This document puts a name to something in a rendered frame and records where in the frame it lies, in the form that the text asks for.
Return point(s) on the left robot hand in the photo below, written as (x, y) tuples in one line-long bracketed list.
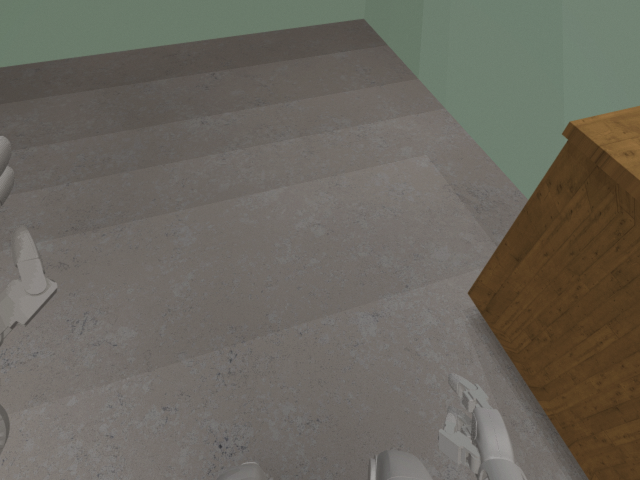
[(20, 301)]

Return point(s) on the right robot hand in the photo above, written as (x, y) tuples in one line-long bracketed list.
[(472, 441)]

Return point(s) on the counter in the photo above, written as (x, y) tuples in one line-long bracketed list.
[(561, 293)]

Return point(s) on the robot right thigh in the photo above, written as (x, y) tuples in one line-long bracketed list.
[(396, 465)]

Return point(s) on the robot right forearm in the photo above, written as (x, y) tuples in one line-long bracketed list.
[(500, 469)]

